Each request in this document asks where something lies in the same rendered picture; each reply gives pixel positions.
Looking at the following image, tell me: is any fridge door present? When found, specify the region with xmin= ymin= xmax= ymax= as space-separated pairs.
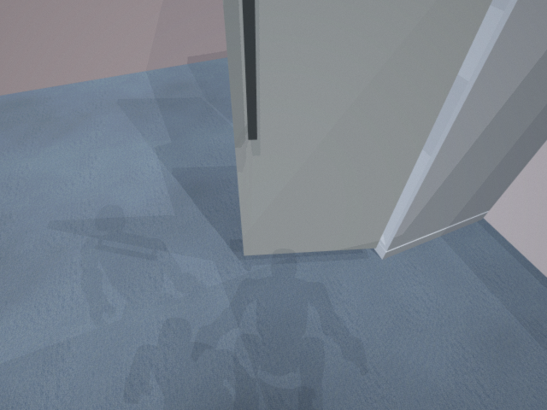
xmin=223 ymin=0 xmax=492 ymax=255

